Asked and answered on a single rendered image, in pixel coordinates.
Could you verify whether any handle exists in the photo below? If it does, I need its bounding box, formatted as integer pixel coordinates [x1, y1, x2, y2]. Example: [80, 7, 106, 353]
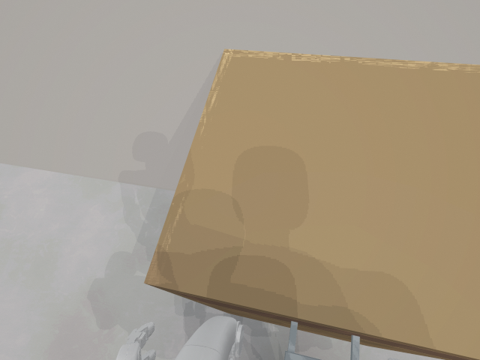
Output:
[284, 321, 360, 360]

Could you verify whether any cabinet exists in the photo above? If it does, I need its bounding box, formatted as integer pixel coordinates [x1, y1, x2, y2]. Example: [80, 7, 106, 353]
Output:
[144, 49, 480, 360]

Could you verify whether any left robot hand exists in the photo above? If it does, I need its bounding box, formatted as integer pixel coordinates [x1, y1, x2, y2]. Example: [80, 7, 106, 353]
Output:
[116, 322, 156, 360]

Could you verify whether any robot left thigh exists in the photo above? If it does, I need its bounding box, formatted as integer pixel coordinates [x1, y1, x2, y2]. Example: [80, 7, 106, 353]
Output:
[175, 316, 245, 360]

